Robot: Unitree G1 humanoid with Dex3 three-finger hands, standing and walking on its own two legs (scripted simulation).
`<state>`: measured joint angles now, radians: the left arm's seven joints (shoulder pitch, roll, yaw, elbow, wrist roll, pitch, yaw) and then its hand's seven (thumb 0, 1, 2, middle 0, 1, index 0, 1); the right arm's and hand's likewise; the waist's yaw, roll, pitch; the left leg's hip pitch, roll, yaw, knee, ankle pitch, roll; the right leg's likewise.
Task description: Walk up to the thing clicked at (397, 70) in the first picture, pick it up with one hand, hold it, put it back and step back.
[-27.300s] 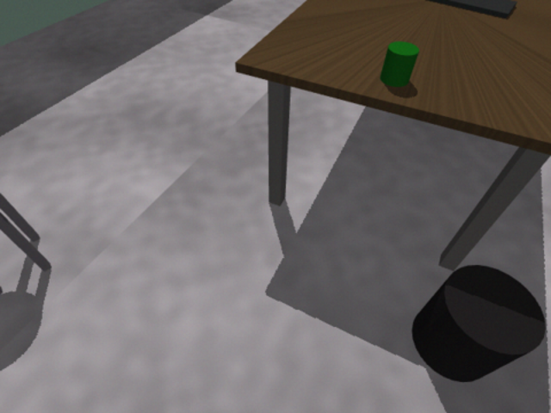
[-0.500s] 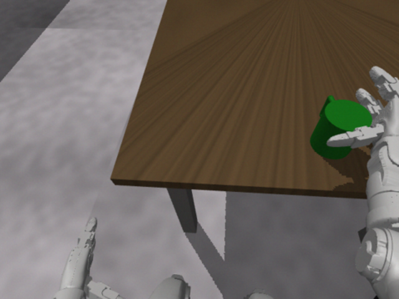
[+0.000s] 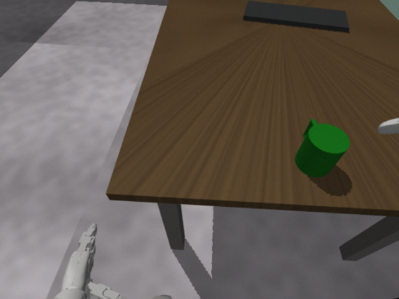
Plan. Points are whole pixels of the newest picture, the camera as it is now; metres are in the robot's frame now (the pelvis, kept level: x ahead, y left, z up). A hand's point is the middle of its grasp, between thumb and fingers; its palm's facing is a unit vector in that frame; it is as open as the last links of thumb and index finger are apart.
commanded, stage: sink last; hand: right
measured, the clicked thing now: (317, 145) +0.47 -0.22 +0.03
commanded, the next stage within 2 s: home in 1.28 s
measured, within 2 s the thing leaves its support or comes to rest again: neither
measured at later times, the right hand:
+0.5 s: hand out of the picture +0.33 -0.34 +0.14, palm faces +0.43 +0.82 -0.38, open 17.4 cm
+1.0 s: hand out of the picture +0.17 -0.23 +0.13, palm faces +0.39 +0.85 -0.35, open 17.6 cm
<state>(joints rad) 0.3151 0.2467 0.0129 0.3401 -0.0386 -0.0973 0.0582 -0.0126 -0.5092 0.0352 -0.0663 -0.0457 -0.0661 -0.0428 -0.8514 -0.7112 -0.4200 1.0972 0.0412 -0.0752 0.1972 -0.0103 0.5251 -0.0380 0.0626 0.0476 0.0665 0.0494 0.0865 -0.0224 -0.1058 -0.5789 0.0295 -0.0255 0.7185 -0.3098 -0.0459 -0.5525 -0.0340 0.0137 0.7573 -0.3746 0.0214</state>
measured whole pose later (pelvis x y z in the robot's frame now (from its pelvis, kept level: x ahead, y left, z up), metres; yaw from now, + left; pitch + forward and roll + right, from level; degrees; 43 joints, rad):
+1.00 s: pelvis +0.00 +0.02 +0.01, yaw -3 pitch -2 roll -1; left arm 0.35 0.23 0.15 0.40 -0.04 -0.06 0.07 -0.01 -0.48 0.04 -0.06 -0.05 -0.06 -0.04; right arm 0.53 -0.27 -0.27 -0.32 0.07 -0.10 -0.02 -0.01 0.59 -0.05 0.06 0.06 0.07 0.06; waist -0.06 -0.04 -0.03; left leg -0.30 0.05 0.02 0.64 -0.31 -0.02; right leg -0.26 -0.02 0.05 0.60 -0.32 0.04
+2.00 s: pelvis +0.00 +0.01 +0.02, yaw -2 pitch +1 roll +0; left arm 0.20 0.18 0.00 0.57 -0.01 -0.12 0.07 0.01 0.81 0.85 -0.20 -0.28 -0.20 -0.28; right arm 0.25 -0.18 -0.01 0.51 -0.01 -0.11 -0.05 -0.01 0.51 -0.07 0.06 0.05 0.07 0.06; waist 0.01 0.03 0.04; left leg -0.31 0.04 0.00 0.56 -0.26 -0.03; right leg -0.27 -0.03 0.03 0.55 -0.29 0.04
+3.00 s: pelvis -0.01 +0.00 +0.03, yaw +0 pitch -4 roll -1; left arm 0.18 0.37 -0.02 1.09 0.02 0.01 -0.02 0.01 0.91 0.90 -0.21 -0.30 -0.21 -0.29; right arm 0.18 -0.36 0.04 1.06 -0.02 -0.01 0.00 0.00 0.53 -0.06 0.06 0.05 0.06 0.05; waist 0.01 -0.01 0.05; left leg -0.18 0.05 -0.02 0.43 -0.19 -0.04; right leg -0.12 -0.02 0.00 0.40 -0.21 0.02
